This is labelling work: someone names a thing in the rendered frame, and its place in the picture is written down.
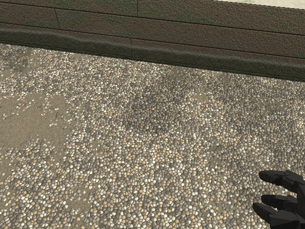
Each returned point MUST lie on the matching right robot hand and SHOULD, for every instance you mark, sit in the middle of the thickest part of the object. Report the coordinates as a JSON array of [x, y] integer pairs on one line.
[[290, 212]]

